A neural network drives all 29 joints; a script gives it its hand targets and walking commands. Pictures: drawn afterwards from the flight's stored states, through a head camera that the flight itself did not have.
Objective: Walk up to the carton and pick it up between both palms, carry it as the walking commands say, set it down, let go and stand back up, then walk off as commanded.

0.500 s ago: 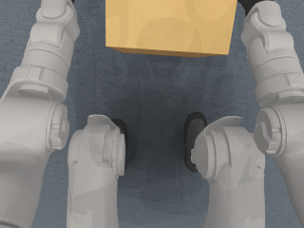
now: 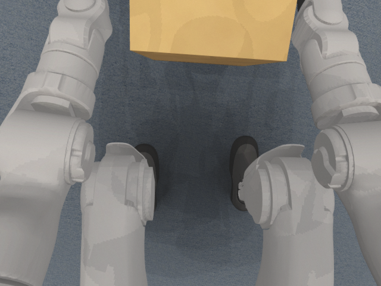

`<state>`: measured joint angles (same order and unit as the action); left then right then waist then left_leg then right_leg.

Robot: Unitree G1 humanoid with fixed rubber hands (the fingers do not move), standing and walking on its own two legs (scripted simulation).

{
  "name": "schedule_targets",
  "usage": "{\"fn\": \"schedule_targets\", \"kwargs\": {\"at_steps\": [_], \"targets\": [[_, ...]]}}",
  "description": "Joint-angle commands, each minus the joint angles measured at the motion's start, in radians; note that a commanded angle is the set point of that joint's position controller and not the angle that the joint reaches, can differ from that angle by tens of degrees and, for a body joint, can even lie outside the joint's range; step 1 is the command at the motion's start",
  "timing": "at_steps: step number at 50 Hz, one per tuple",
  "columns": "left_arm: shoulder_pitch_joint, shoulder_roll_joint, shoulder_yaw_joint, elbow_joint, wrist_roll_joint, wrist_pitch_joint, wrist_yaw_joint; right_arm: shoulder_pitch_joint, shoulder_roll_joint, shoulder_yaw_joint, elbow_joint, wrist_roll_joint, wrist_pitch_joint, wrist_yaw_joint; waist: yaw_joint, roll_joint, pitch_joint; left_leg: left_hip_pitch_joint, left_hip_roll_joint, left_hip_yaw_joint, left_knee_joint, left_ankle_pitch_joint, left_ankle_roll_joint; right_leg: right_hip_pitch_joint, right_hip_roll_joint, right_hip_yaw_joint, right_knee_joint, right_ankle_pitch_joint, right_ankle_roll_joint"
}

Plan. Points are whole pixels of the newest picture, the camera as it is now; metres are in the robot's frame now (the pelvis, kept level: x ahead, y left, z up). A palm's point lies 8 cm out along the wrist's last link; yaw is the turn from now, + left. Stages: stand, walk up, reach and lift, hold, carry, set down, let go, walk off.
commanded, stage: reach and lift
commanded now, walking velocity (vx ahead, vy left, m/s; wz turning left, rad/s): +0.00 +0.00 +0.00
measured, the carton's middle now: out of the picture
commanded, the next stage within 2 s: none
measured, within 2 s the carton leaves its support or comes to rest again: leaves its support in 0.82 s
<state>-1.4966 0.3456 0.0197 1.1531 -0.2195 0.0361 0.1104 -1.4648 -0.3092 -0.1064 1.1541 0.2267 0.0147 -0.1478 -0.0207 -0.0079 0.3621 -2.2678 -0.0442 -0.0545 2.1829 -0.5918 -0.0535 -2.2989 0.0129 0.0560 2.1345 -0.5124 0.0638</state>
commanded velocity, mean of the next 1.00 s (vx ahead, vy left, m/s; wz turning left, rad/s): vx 0.00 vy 0.00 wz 0.00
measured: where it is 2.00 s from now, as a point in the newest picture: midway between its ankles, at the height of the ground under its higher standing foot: (194, 188)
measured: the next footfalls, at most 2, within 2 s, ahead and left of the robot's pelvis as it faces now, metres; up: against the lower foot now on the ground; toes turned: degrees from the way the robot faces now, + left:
none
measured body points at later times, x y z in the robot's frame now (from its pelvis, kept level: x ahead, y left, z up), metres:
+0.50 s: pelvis +0.00 +0.00 -0.01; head +0.38 +0.01 +0.24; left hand +0.56 +0.14 -0.19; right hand +0.55 -0.17 -0.19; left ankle +0.10 +0.13 -0.34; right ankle +0.13 -0.14 -0.34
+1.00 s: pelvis +0.01 +0.00 +0.00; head +0.36 +0.01 +0.27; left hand +0.56 +0.15 -0.16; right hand +0.55 -0.16 -0.16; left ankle +0.11 +0.13 -0.34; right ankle +0.13 -0.14 -0.34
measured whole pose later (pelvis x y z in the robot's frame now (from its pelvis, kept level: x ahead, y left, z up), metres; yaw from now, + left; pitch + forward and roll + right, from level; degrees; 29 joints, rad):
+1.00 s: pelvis +0.01 +0.00 +0.00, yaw +1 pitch +40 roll -1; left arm -1.37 0.22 0.21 0.95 -0.03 0.20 0.13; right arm -1.34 -0.21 -0.28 0.95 0.06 0.19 -0.14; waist -0.02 0.00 0.24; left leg -2.28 -0.09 -0.07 2.20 -0.61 -0.07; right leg -2.30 0.06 0.08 2.16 -0.55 0.10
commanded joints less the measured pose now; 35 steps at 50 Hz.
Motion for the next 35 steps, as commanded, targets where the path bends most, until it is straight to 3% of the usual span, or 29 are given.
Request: {"fn": "schedule_targets", "kwargs": {"at_steps": [1, 7, 12, 14, 18, 22, 27, 35], "targets": [[-0.256, 0.061, 0.008, -0.092, 0.013, -0.021, 0.003, -0.252, -0.052, 0.007, -0.097, -0.002, -0.021, 0.007, 0.000, 0.033, -1.232, 0.535, -0.001, 0.101, -0.196, 0.297, 0.003, 0.680, 0.028, -0.113, -0.108, 0.310, -0.012], [-0.258, 0.005, 0.014, -0.093, 0.045, -0.028, 0.004, -0.278, 0.026, 0.036, -0.105, 0.004, -0.026, 0.015, 0.028, 0.025, -1.226, 0.542, -0.009, 0.106, -0.198, 0.312, 0.008, 0.672, 0.045, -0.111, -0.111, 0.316, -0.005], [-0.316, -0.183, -0.025, -0.104, 0.047, -0.028, -0.031, -0.342, 0.202, 0.087, -0.120, 0.006, -0.024, 0.049, 0.038, 0.032, -1.211, 0.550, -0.019, 0.105, -0.194, 0.324, 0.013, 0.652, 0.063, -0.114, -0.109, 0.313, -0.002], [-0.376, -0.329, -0.047, -0.110, 0.053, -0.019, -0.067, -0.404, 0.345, 0.111, -0.131, -0.003, -0.013, 0.083, 0.039, 0.036, -1.198, 0.544, -0.028, 0.104, -0.188, 0.318, 0.016, 0.641, 0.072, -0.115, -0.103, 0.305, -0.003], [-0.495, -0.693, -0.077, -0.129, 0.097, 0.022, -0.176, -0.545, 0.701, 0.140, -0.168, -0.046, 0.032, 0.194, 0.040, 0.034, -1.135, 0.506, -0.055, 0.117, -0.172, 0.279, 0.025, 0.604, 0.092, -0.123, -0.088, 0.276, -0.015], [-0.467, -0.860, -0.028, -0.151, 0.164, 0.070, -0.253, -0.551, 0.845, 0.101, -0.212, -0.104, 0.080, 0.273, 0.036, 0.040, -1.088, 0.454, -0.068, 0.131, -0.157, 0.258, 0.031, 0.562, 0.102, -0.133, -0.074, 0.259, -0.029], [-0.443, -0.946, -0.040, -0.198, 0.161, 0.098, -0.295, -0.504, 0.937, 0.097, -0.241, -0.108, 0.111, 0.311, 0.027, 0.038, -1.082, 0.424, -0.071, 0.131, -0.142, 0.284, 0.034, 0.560, 0.105, -0.139, -0.060, 0.290, -0.037], [-0.418, -1.003, -0.085, -0.269, 0.141, 0.106, -0.301, -0.455, 0.989, 0.112, -0.263, -0.098, 0.120, 0.318, 0.014, 0.055, -1.151, 0.471, -0.074, 0.131, -0.129, 0.366, 0.030, 0.567, 0.107, -0.145, -0.048, 0.353, -0.040]]}}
